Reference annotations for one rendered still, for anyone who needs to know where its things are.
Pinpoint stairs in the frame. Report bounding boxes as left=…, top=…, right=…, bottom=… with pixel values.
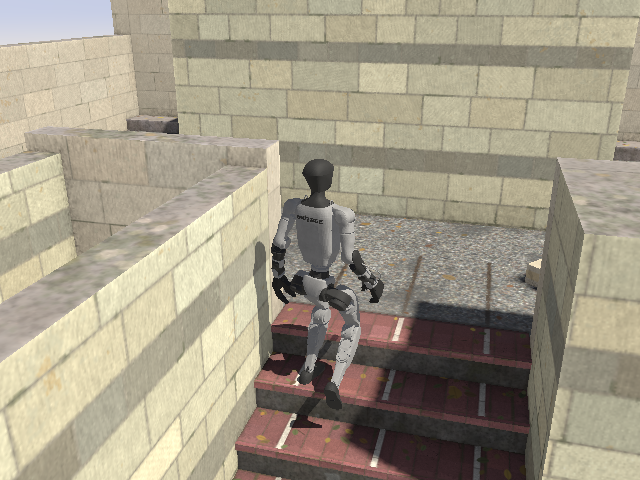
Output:
left=232, top=332, right=530, bottom=480

